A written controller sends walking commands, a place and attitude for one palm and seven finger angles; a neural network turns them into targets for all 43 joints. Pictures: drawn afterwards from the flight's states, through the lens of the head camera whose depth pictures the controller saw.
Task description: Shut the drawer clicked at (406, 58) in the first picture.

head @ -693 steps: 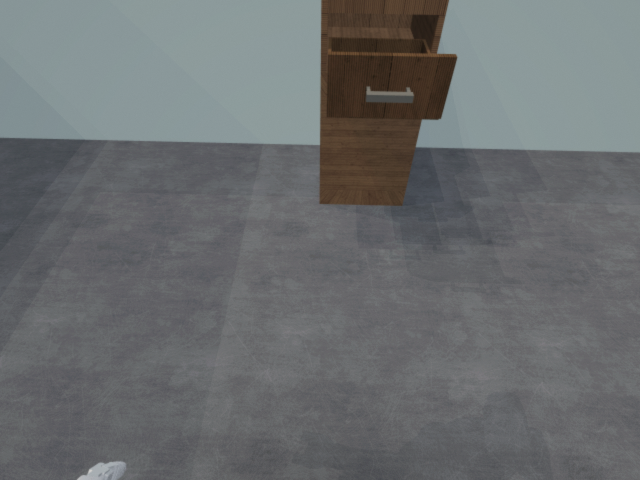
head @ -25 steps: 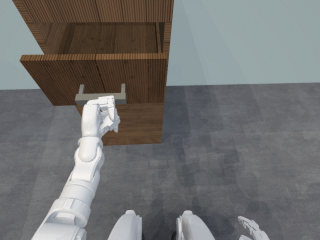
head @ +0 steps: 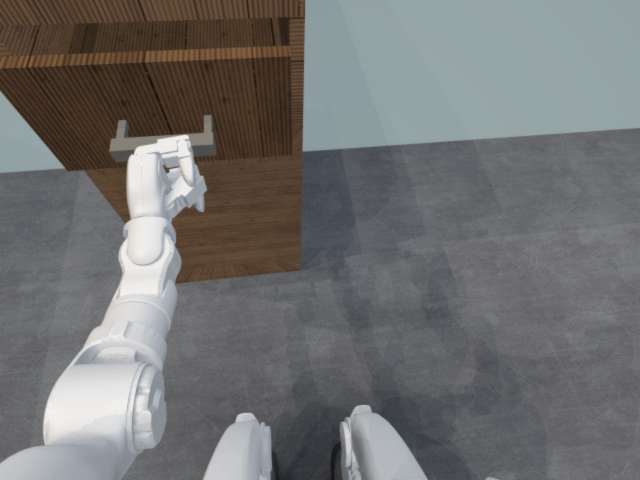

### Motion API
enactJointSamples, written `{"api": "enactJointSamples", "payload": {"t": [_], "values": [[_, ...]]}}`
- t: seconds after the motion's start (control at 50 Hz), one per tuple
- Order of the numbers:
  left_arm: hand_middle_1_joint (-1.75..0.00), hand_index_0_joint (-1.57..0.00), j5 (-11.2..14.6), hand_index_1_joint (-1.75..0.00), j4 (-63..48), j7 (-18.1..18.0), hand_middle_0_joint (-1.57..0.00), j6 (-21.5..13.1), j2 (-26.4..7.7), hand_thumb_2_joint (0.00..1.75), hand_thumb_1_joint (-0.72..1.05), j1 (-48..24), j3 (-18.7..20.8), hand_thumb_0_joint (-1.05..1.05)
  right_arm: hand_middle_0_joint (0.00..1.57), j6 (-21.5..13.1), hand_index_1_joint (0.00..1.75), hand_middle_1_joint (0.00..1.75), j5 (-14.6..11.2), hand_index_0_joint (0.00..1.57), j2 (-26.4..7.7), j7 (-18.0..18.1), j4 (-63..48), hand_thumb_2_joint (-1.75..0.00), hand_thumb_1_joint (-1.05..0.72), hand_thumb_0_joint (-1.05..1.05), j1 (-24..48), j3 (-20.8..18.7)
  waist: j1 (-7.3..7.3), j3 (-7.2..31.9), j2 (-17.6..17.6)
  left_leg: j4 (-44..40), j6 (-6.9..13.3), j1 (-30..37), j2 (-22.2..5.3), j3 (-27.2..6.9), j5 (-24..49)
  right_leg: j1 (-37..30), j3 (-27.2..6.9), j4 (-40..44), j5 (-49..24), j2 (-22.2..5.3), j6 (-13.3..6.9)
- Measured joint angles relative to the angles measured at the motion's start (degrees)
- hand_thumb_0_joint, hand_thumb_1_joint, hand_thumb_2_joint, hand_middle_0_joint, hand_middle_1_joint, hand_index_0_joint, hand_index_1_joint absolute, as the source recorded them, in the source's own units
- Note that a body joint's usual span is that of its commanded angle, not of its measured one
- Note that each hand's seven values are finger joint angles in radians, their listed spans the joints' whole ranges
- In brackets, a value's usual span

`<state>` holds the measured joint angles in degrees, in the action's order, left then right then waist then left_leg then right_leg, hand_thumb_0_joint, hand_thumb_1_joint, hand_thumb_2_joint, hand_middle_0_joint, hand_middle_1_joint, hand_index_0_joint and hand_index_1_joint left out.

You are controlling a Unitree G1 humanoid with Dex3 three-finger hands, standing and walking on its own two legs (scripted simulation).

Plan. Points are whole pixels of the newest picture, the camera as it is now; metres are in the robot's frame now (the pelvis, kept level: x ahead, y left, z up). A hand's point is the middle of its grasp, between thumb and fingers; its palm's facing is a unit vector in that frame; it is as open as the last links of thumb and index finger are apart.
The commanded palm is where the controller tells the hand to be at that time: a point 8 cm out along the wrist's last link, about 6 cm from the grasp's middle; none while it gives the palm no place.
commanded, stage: push the drawer shut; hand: left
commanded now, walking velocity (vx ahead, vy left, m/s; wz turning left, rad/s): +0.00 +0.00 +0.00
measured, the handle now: (165, 135) +0.55 +0.17 +0.05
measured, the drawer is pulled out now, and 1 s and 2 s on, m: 0.07 0.00 0.00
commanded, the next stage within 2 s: pull the fist back off the drawer in 0.92 s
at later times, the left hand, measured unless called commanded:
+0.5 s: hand (200, 142) +0.54 +0.12 +0.05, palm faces +0.07 -1.00 -0.04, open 3.1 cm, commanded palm +0.53 +0.17 +0.05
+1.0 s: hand (200, 138) +0.55 +0.13 +0.04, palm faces +0.07 -1.00 -0.05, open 2.9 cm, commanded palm +0.58 +0.15 +0.05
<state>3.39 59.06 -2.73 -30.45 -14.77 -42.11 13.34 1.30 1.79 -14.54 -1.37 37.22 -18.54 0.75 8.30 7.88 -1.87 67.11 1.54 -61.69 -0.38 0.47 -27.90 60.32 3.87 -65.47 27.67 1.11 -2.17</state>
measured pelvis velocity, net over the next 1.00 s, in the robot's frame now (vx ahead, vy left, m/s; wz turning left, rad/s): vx -0.02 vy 0.01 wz -0.01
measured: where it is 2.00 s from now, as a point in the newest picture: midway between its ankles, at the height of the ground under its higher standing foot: outside the picture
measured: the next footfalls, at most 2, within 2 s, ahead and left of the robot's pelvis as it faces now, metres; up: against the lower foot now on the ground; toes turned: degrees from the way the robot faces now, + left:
none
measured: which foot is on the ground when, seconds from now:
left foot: down 0.00-1.00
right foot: down 0.00-1.00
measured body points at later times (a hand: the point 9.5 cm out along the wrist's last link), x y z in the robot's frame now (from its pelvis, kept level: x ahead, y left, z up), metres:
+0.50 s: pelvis +0.00 +0.01 -0.01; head +0.16 +0.02 +0.42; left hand +0.53 +0.18 +0.05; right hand +0.00 -0.25 -0.12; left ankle +0.03 +0.10 -0.64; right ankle +0.03 -0.10 -0.64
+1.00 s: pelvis -0.02 +0.01 -0.02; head +0.15 +0.04 +0.40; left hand +0.54 +0.18 +0.05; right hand -0.04 -0.25 -0.12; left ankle +0.03 +0.10 -0.64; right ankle +0.03 -0.10 -0.64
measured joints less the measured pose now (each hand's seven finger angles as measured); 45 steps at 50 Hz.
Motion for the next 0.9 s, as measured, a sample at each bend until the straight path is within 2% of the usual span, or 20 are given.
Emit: {"api": "enactJointSamples", "payload": {"t": [0.24, 0.56, 0.7, 0.9], "values": [[-1.6, -1.4, -1.66, -1.6, 6.74, 0.65, -1.4, 0.23, -3.8, 0.96, 0.85, -7.62, 3.19, -0.02, 0.21, 0.87, 0.3, 0.3, 0.7, 0.2, -0.13, -0.52, -0.36, -0.9, -0.91, 0.0, -0.88, 0.63, 2.12, 0.09, -0.27, 1.53, 0.17, -3.37, -0.3, -0.4, -0.45, 2.96, 0.39, -0.74, 0.07, 0.3, 0.12], [-1.6, -1.4, -3.79, -1.6, 11.58, 0.02, -1.4, 1.64, -7.46, 0.96, 0.86, -14.62, 5.4, -0.01, 0.21, 2.79, 0.3, 0.3, 1.71, 0.2, -0.07, -1.54, -0.51, -0.9, -0.91, 0.0, -3.01, 1.31, 4.28, -0.02, -0.79, 2.59, 0.54, -6.12, -0.66, -0.67, -1.06, 5.23, 0.61, -0.73, 0.07, 0.71, 0.5], [-1.6, -1.4, -4.68, -1.6, 13.23, -0.07, -1.4, 1.08, -7.93, 1.01, 0.81, -16.18, 5.37, -0.05, 0.21, 3.04, 0.3, 0.3, 2.0, 0.2, -0.06, -1.6, 0.07, -0.9, -0.91, 0.0, -3.57, 1.65, 4.63, -0.13, -0.9, 3.38, 0.58, -7.43, -0.51, -1.36, -0.98, 6.06, 1.3, -1.04, 0.01, 0.59, 0.55], [-1.6, -1.4, -5.36, -1.6, 16.11, -1.64, -1.4, 1.86, -10.05, 1.06, 0.77, -19.98, 3.91, -0.05, 0.21, 1.37, 0.3, 0.3, 2.23, 0.2, -0.26, -1.08, 0.4, -0.9, -0.91, 0.0, -2.91, 2.44, 6.23, -0.27, -0.88, 4.55, 0.55, -10.18, -0.21, -2.35, 0.06, 8.19, 2.33, -1.72, -0.9, 0.3, 0.47]]}}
